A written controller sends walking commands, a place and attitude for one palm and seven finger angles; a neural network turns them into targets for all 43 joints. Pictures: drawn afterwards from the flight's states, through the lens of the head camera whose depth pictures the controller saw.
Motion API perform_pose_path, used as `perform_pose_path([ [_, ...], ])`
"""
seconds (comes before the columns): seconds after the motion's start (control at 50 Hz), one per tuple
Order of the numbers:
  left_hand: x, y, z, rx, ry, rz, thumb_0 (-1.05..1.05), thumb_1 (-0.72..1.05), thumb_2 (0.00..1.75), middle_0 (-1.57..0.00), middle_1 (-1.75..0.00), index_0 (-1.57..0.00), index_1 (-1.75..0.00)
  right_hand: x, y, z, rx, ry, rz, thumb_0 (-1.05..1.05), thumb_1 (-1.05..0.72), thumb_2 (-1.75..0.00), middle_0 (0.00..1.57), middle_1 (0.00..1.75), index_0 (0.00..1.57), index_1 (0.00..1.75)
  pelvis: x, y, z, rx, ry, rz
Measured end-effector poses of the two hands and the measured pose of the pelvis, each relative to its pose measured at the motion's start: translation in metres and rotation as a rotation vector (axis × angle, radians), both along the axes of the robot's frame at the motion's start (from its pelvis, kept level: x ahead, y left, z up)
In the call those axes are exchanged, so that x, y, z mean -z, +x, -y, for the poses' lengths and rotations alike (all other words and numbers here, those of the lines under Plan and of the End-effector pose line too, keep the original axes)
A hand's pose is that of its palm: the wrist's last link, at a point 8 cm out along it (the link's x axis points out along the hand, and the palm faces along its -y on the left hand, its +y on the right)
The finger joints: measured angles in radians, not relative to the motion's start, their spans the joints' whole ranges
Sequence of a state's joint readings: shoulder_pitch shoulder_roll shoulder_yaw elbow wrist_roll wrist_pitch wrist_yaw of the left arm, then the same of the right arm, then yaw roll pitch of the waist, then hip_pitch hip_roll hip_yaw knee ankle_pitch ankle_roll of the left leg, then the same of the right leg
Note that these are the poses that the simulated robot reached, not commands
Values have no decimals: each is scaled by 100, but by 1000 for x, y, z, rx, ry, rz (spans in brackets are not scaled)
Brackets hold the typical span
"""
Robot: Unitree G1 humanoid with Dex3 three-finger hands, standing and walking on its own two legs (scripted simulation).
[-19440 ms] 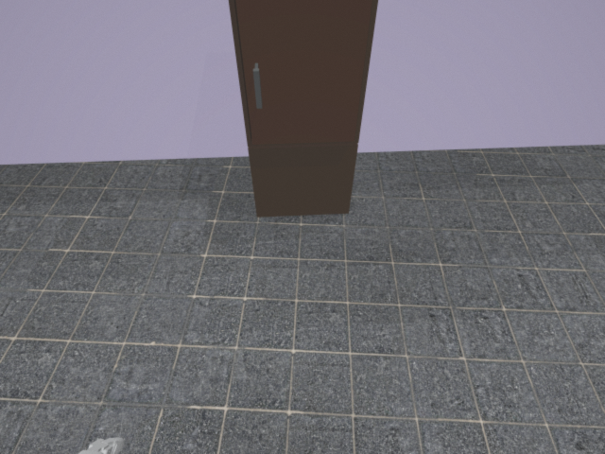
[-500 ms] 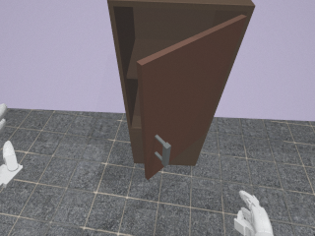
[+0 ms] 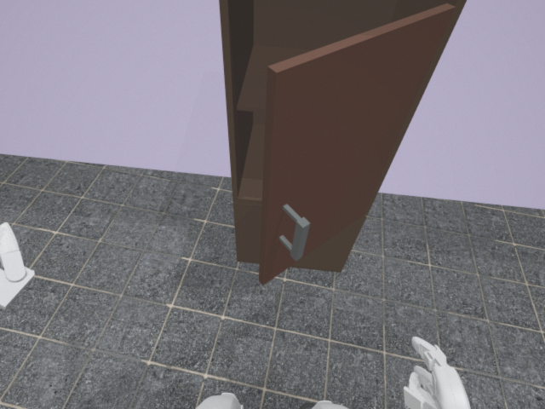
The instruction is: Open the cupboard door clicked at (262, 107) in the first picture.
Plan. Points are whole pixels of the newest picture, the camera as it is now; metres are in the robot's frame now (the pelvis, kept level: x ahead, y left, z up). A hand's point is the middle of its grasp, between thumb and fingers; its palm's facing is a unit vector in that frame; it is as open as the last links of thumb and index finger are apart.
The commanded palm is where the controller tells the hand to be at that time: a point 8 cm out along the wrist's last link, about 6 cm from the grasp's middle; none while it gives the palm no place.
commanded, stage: step back with the hand held close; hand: left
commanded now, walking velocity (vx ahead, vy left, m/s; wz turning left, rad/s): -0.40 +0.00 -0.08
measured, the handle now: (292, 233) +0.45 -0.02 -0.09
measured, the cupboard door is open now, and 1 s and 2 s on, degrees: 43 43 43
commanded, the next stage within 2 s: stop stepping back and stand still in 0.58 s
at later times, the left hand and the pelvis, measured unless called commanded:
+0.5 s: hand (55, 328) +0.16 +0.21 +0.17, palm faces +0.17 -0.81 -0.57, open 7.4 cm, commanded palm +0.10 +0.26 +0.19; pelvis -0.08 -0.02 +0.02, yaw -7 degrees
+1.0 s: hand out of the picture -0.02 +0.22 +0.18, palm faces +0.42 -0.81 -0.40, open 7.4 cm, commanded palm -0.06 +0.26 +0.19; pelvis -0.22 -0.03 +0.02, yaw -4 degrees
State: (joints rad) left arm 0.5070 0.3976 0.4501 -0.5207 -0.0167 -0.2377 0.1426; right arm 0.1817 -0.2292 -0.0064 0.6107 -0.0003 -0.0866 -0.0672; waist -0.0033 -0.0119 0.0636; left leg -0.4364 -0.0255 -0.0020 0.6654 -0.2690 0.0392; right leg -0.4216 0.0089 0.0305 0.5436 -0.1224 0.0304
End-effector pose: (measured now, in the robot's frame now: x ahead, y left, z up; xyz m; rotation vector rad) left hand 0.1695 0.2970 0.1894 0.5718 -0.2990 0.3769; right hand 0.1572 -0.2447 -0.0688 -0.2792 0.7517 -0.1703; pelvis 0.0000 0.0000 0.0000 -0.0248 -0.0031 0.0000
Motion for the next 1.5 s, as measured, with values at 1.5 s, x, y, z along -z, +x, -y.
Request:
perform_pose_path([
  [1.5, 11, -242, 15, 11, -60, -45, 1, 89, 90, -21, -30, -22, -30, 7, -282, 12, 42, 37, -8, 1, -90, -90, 20, 30, 20, 30, -6, -242, 10, 31, 0, 17],
])
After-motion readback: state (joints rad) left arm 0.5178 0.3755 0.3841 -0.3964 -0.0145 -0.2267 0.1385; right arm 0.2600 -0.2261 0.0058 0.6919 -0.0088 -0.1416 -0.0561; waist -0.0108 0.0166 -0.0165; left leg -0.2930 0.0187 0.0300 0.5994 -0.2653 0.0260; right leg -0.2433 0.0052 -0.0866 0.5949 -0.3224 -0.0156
